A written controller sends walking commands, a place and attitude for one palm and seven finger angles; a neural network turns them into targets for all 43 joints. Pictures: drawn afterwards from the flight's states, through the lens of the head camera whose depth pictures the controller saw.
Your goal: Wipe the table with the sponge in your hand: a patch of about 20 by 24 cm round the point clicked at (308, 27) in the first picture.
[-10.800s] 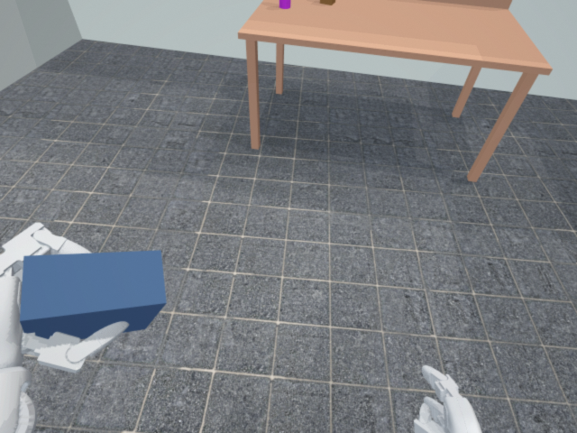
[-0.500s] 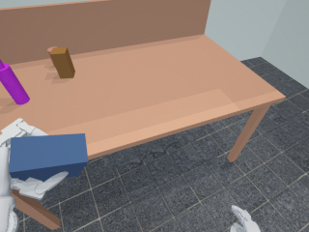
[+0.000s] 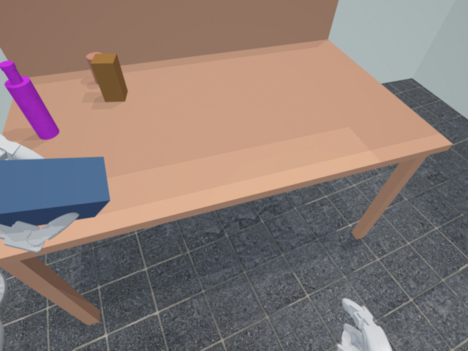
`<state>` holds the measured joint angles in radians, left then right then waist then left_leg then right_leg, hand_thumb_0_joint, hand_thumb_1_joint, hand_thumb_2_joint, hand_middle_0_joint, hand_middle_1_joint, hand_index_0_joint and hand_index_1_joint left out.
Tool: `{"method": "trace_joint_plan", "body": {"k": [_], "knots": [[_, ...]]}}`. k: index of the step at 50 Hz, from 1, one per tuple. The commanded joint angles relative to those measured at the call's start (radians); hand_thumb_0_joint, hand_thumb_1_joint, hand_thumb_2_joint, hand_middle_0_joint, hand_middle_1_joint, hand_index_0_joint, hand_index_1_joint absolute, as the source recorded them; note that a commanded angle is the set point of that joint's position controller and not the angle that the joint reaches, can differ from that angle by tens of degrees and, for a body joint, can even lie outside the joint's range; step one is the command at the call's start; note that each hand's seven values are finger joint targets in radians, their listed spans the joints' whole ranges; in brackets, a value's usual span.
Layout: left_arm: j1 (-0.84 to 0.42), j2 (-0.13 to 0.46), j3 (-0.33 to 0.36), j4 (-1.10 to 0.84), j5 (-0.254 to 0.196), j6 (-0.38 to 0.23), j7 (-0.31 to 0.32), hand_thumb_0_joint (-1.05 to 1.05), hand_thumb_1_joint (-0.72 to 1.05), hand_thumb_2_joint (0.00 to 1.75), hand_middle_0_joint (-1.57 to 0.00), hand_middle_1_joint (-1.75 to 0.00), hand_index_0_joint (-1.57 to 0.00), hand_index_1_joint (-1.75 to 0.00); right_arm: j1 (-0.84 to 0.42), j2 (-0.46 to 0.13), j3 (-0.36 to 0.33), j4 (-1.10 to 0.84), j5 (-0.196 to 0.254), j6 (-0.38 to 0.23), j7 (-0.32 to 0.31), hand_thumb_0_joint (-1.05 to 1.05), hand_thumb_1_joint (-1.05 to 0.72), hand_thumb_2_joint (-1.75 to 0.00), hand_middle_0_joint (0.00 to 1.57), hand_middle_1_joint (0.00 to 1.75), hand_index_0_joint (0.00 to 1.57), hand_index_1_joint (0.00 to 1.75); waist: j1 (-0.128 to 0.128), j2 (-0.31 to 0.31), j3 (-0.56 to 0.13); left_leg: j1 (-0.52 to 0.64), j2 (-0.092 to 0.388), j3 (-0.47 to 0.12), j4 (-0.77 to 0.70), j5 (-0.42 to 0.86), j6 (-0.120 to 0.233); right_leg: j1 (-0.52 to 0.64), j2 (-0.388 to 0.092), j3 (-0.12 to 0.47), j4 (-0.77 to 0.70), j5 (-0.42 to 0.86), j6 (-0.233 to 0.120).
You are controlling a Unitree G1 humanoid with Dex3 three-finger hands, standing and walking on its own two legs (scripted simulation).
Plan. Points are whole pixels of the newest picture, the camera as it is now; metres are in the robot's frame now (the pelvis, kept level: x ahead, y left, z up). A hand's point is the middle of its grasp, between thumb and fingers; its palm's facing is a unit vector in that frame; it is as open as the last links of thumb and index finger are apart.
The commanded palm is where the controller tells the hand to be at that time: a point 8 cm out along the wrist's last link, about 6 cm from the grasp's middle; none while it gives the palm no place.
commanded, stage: look again from close up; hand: left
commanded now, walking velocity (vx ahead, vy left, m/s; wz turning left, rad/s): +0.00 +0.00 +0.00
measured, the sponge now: (66, 193) +0.26 +0.26 +0.18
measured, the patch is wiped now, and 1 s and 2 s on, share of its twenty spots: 0.00 0.00 0.00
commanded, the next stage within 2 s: shuffle to correct the standing spot in 0.10 s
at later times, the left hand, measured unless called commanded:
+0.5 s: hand (31, 186) +0.27 +0.32 +0.16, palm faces +0.39 -0.85 -0.36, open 9.8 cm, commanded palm +0.21 +0.35 +0.18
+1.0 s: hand (21, 183) +0.28 +0.34 +0.15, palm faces +0.44 -0.84 -0.33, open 9.8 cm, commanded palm +0.23 +0.37 +0.18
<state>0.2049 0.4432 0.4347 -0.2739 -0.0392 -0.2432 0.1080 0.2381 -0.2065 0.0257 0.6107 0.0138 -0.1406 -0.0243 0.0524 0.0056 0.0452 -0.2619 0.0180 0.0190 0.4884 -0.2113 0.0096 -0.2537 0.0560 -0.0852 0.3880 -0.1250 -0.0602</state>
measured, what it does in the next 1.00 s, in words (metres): steps to the left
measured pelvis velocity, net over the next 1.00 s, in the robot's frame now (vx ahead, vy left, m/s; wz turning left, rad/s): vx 0.07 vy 0.09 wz -0.01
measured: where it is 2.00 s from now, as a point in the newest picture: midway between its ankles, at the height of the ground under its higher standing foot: outside the picture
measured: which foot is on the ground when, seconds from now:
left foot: down 0.00-1.00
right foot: down 0.00-0.96, up 0.98-1.00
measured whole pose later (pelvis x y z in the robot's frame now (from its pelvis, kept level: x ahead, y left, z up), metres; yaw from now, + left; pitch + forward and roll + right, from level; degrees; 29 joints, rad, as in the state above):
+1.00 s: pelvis +0.07 +0.09 -0.03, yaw -1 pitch -2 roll -2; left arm 0.41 0.36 0.40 -0.53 -0.03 -0.24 0.12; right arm 0.20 -0.21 -0.01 0.59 0.01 -0.08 -0.01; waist 0.03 -0.05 0.07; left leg -0.33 -0.04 0.04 0.75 -0.37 0.08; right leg -0.33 -0.03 0.00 0.86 -0.45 -0.01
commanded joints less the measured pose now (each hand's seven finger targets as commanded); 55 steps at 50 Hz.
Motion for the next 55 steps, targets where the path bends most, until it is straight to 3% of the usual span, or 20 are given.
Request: {"method": "trace_joint_plan", "body": {"k": [1,3,5,8,13,23,31,38,40,41,42,43,44,45,46,47,48,50,52,55], "knots": [[0.172,0.056,-0.053,-0.272,-0.015,-0.063,-0.012,0.00,0.10,1.30,-1.20,-1.60,-1.20,-1.60,-0.093,-0.112,-0.042,-0.181,0.001,-0.070,0.010,0.00,-0.90,-0.90,0.20,0.30,0.20,0.30,0.004,-0.039,-0.116,0.006,0.009,-0.045,-0.130,-0.094,0.012,0.086,-0.144,0.180,-0.136,-0.274,0.057],[0.149,0.108,0.010,-0.267,-0.010,-0.053,-0.006,0.00,0.10,1.30,-1.20,-1.60,-1.20,-1.60,-0.099,-0.120,-0.043,-0.184,-0.004,-0.069,-0.001,0.00,-0.90,-0.90,0.20,0.30,0.20,0.30,0.001,-0.087,-0.095,-0.011,0.020,-0.065,-0.168,-0.122,0.011,0.064,-0.114,0.162,-0.130,-0.293,0.051],[0.081,0.179,0.086,-0.326,-0.005,-0.055,0.002,0.00,0.10,1.30,-1.20,-1.60,-1.20,-1.60,-0.115,-0.129,-0.040,-0.188,-0.009,-0.065,-0.010,0.00,-0.90,-0.90,0.20,0.30,0.20,0.30,-0.008,-0.021,-0.098,-0.014,0.037,-0.086,-0.207,-0.120,0.014,0.076,-0.092,0.135,-0.080,-0.236,0.051],[0.009,0.139,0.065,-0.378,0.003,-0.066,-0.002,0.00,0.10,1.30,-1.20,-1.60,-1.20,-1.60,-0.119,-0.117,-0.039,-0.204,-0.014,-0.067,-0.016,0.00,-0.90,-0.90,0.20,0.30,0.20,0.30,-0.011,0.096,-0.131,-0.043,0.071,-0.118,-0.229,-0.075,0.029,0.163,-0.080,0.100,0.027,-0.058,0.047],[0.022,0.095,0.014,-0.439,0.004,-0.071,-0.004,0.00,0.10,1.30,-1.20,-1.60,-1.20,-1.60,-0.114,-0.123,-0.047,-0.201,-0.026,-0.084,0.000,0.00,-0.90,-0.90,0.20,0.30,0.20,0.30,-0.019,0.119,-0.200,0.061,0.054,-0.085,-0.125,0.169,0.006,0.165,-0.089,0.071,0.066,0.074,0.031],[0.104,0.083,0.023,-0.378,0.004,-0.059,-0.003,0.00,0.10,1.30,-1.20,-1.60,-1.20,-1.60,-0.088,-0.131,-0.066,-0.199,-0.018,-0.024,0.017,0.00,-0.90,-0.90,0.20,0.30,0.20,0.30,-0.042,0.105,-0.129,0.081,0.098,-0.146,-0.068,0.348,-0.021,0.032,-0.064,0.008,0.159,-0.068,0.016],[0.105,0.099,0.035,-0.448,-0.008,-0.060,0.006,0.00,0.10,1.30,-1.20,-1.60,-1.20,-1.60,-0.090,-0.136,-0.075,-0.209,-0.005,-0.005,0.020,0.00,-0.90,-0.90,0.20,0.30,0.20,0.30,-0.044,0.074,-0.189,0.017,0.041,-0.092,0.079,0.454,-0.065,0.156,-0.117,0.050,0.208,0.120,-0.036],[0.140,0.107,0.054,-0.456,-0.009,-0.056,0.008,0.00,0.10,1.30,-1.20,-1.60,-1.20,-1.60,-0.092,-0.133,-0.077,-0.203,-0.008,0.004,0.023,0.00,-0.90,-0.90,0.20,0.30,0.20,0.30,-0.048,0.130,-0.166,0.092,0.075,-0.139,0.047,0.584,-0.068,0.079,-0.060,-0.016,0.198,-0.044,0.000],[0.152,0.131,0.080,-0.455,-0.008,-0.056,0.014,0.00,0.10,1.30,-1.20,-1.60,-1.20,-1.60,-0.102,-0.136,-0.083,-0.203,-0.001,0.007,0.022,0.00,-0.90,-0.90,0.20,0.30,0.20,0.30,-0.034,0.053,-0.204,-0.009,0.044,-0.088,0.170,0.564,-0.076,0.225,-0.100,0.021,0.155,0.114,-0.039],[0.174,0.107,0.069,-0.434,-0.014,-0.056,0.017,0.00,0.10,1.30,-1.20,-1.60,-1.20,-1.60,-0.097,-0.136,-0.087,-0.201,0.004,0.011,0.021,0.00,-0.90,-0.90,0.20,0.30,0.20,0.30,-0.026,-0.040,-0.225,-0.118,0.005,-0.057,0.311,0.472,-0.079,0.306,-0.171,0.112,0.161,0.202,-0.099],[0.183,0.117,0.080,-0.439,-0.020,-0.056,0.021,0.00,0.10,1.30,-1.20,-1.60,-1.20,-1.60,-0.095,-0.140,-0.098,-0.203,0.009,0.010,0.020,0.00,-0.90,-0.90,0.20,0.30,0.20,0.30,-0.020,-0.144,-0.241,-0.214,-0.044,-0.026,0.460,0.299,-0.071,0.344,-0.278,0.262,0.132,0.234,-0.169],[0.177,0.114,0.084,-0.438,-0.024,-0.065,0.025,0.00,0.10,1.30,-1.20,-1.60,-1.20,-1.60,-0.105,-0.138,-0.100,-0.200,0.009,0.008,0.020,0.00,-0.90,-0.90,0.20,0.30,0.20,0.30,-0.020,-0.217,-0.188,-0.309,-0.040,-0.054,0.517,-0.142,-0.030,0.302,-0.403,0.423,0.073,0.222,-0.220],[0.162,0.112,0.089,-0.440,-0.026,-0.066,0.030,0.00,0.10,1.30,-1.20,-1.60,-1.20,-1.60,-0.107,-0.129,-0.090,-0.185,0.007,0.014,0.021,0.00,-0.90,-0.90,0.20,0.30,0.20,0.30,-0.026,-0.180,-0.115,-0.298,0.044,-0.169,0.433,-0.388,0.010,0.173,-0.455,0.466,0.054,0.112,-0.196],[0.131,0.114,0.086,-0.465,-0.019,-0.059,0.033,0.00,0.10,1.30,-1.20,-1.60,-1.20,-1.60,-0.097,-0.124,-0.080,-0.163,0.001,0.028,0.019,0.00,-0.90,-0.90,0.20,0.30,0.20,0.30,-0.057,-0.070,-0.091,-0.164,0.075,-0.181,0.208,-0.381,0.031,0.046,-0.401,0.383,0.122,-0.017,-0.128],[0.077,0.062,0.024,-0.500,-0.008,-0.058,0.026,0.00,0.10,1.30,-1.20,-1.60,-1.20,-1.60,-0.082,-0.106,-0.063,-0.153,-0.003,0.031,0.013,0.00,-0.90,-0.90,0.20,0.30,0.20,0.30,-0.107,0.086,-0.089,0.048,0.011,-0.091,0.004,-0.211,0.026,-0.126,-0.235,0.181,0.251,-0.149,-0.050],[0.047,0.063,0.011,-0.530,0.000,-0.066,0.028,0.00,0.10,1.30,-1.20,-1.60,-1.20,-1.60,-0.112,-0.140,-0.072,-0.170,-0.003,0.013,-0.001,0.00,-0.90,-0.90,0.20,0.30,0.20,0.30,-0.095,0.380,-0.067,0.128,0.100,-0.294,-0.173,-0.113,0.040,-0.250,-0.037,0.008,0.488,-0.241,0.026],[0.038,0.094,0.022,-0.528,0.017,-0.069,0.031,0.00,0.10,1.30,-1.20,-1.60,-1.20,-1.60,-0.126,-0.131,-0.082,-0.189,-0.010,-0.005,-0.005,0.00,-0.90,-0.90,0.20,0.30,0.20,0.30,-0.069,0.395,-0.082,0.128,0.186,-0.411,-0.215,-0.028,0.129,-0.287,-0.006,0.032,0.633,-0.410,0.038],[0.031,0.151,0.064,-0.494,0.015,-0.056,0.022,0.00,0.10,1.30,-1.20,-1.60,-1.20,-1.60,-0.118,-0.127,-0.086,-0.174,-0.017,-0.014,0.002,0.00,-0.90,-0.90,0.20,0.30,0.20,0.30,-0.071,0.189,-0.067,0.132,0.246,-0.521,-0.226,0.041,0.140,-0.351,-0.045,0.108,0.759,-0.383,0.037],[0.075,0.108,0.043,-0.458,0.023,-0.059,0.016,0.00,0.10,1.30,-1.20,-1.60,-1.20,-1.60,-0.115,-0.128,-0.086,-0.165,-0.014,-0.018,0.005,0.00,-0.90,-0.90,0.20,0.30,0.20,0.30,-0.064,0.085,-0.073,0.132,0.232,-0.385,-0.165,0.189,0.164,-0.341,-0.072,0.096,0.686,-0.337,0.039],[0.162,0.107,0.057,-0.458,0.019,-0.060,0.012,0.00,0.10,1.30,-1.20,-1.60,-1.20,-1.60,-0.119,-0.128,-0.073,-0.174,-0.008,-0.021,0.009,0.00,-0.90,-0.90,0.20,0.30,0.20,0.30,-0.048,0.185,-0.120,0.031,0.156,-0.192,-0.154,0.146,0.140,-0.131,-0.060,0.019,0.402,-0.278,0.038]]}}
